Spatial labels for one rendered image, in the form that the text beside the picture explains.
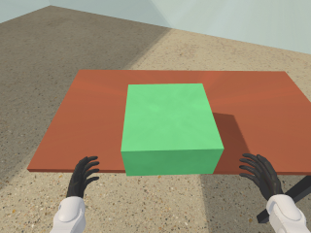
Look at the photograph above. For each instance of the robot left hand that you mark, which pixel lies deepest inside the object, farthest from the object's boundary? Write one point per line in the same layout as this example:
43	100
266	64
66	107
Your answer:
79	181

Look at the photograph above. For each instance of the left robot forearm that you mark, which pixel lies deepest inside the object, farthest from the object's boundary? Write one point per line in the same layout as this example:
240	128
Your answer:
70	217

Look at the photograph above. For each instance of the right robot forearm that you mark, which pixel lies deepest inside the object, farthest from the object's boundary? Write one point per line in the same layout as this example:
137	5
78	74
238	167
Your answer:
285	216

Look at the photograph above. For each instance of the table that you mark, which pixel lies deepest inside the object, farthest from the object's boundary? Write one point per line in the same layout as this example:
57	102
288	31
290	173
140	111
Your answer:
256	112

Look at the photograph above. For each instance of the carton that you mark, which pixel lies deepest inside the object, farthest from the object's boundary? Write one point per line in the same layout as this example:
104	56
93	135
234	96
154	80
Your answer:
169	129

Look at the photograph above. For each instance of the robot right hand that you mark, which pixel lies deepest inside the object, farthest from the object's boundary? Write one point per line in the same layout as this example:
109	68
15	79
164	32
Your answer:
264	177

